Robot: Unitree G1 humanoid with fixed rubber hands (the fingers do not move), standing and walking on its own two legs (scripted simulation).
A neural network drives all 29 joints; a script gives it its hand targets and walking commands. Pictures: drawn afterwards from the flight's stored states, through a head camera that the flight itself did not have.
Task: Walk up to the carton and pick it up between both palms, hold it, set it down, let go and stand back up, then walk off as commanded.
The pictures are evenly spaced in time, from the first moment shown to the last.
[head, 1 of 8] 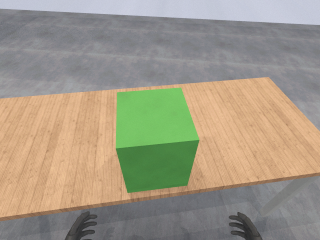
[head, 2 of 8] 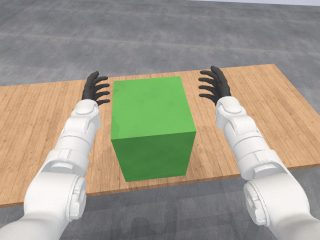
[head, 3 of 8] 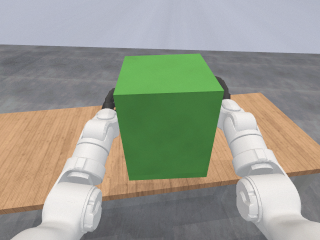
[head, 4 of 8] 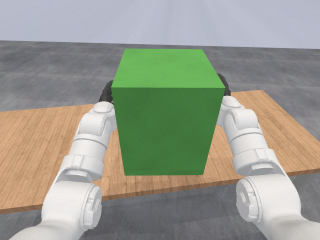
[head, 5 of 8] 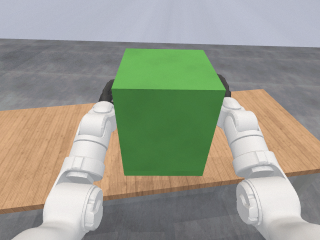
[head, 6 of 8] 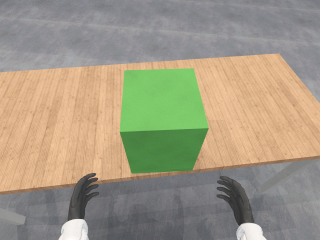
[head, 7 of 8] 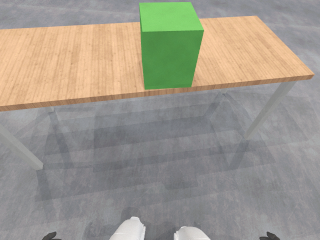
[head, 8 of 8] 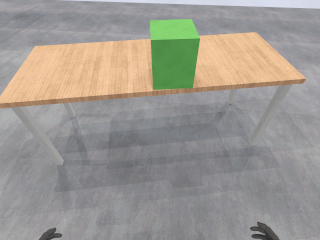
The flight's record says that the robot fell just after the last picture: no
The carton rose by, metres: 0.20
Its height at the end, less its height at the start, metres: +0.00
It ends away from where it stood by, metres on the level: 0.02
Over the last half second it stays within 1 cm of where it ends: yes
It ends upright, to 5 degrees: yes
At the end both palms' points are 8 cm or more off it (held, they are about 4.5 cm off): yes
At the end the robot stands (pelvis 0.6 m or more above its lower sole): yes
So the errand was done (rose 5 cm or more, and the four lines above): yes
